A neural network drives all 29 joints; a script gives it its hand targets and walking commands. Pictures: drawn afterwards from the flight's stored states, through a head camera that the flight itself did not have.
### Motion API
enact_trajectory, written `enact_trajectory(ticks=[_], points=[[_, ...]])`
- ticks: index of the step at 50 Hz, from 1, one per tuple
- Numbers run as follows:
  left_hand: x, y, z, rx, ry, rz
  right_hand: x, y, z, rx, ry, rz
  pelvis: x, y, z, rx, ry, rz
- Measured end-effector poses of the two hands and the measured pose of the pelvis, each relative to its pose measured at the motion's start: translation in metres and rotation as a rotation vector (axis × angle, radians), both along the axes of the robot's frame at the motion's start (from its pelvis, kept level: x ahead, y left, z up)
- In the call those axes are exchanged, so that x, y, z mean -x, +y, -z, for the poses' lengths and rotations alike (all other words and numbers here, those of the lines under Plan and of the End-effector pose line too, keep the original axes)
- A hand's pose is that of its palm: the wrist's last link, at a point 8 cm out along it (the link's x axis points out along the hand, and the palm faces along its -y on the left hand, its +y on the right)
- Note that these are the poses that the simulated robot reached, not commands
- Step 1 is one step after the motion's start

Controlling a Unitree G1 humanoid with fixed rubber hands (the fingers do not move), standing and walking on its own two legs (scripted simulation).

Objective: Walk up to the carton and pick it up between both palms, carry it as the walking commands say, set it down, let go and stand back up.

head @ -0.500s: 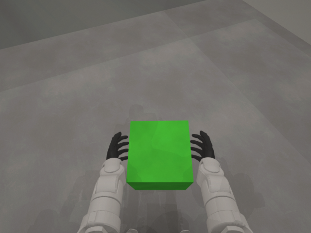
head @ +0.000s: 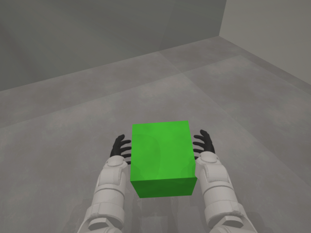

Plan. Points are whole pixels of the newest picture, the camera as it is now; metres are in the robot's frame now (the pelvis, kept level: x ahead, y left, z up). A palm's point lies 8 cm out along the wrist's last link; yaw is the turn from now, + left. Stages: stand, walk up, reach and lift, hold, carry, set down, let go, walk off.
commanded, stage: reach and lift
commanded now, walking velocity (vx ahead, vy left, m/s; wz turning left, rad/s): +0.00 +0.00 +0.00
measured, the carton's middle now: (162, 160) +0.37 +0.00 -0.05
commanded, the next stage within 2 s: hold in 1.52 s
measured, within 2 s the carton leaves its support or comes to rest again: neither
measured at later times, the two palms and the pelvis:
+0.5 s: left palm (107, 154) +0.31 +0.14 +0.07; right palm (206, 153) +0.32 -0.11 +0.07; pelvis +0.02 +0.01 +0.01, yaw +2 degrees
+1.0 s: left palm (116, 154) +0.31 +0.12 +0.07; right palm (216, 156) +0.32 -0.13 +0.06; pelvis +0.00 +0.01 +0.01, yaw +0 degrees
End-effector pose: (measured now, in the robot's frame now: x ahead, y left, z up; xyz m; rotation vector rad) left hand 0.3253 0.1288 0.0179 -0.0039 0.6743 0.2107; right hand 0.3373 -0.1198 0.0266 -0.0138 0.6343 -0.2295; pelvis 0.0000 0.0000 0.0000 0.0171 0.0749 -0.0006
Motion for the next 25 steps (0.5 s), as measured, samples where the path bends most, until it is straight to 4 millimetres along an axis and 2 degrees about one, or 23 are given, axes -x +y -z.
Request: enact_trajectory(ticks=[6,14,19,25], points=[[0.005,0.011,-0.012,-0.007,0.02,-0.019,-0.004,0.012,-0.02,0.022,0.017,-0.049,-0.01,-0.009,-0.006,0.01,-0.059,-0.026],[0.006,0.007,-0.038,-0.05,0.012,0.014,0.003,0.002,-0.031,-0.021,0.012,-0.103,-0.026,-0.007,-0.013,0.015,-0.127,-0.045],[0.008,0.006,-0.046,-0.015,0.023,0.059,0.012,0.0,-0.032,0.006,0.032,-0.054,-0.026,-0.001,-0.013,0.013,-0.172,-0.042],[0.014,0.014,-0.051,-0.027,0.031,0.042,0.016,0.011,-0.04,0.027,0.046,-0.052,-0.02,0.008,-0.014,0.014,-0.186,-0.041]])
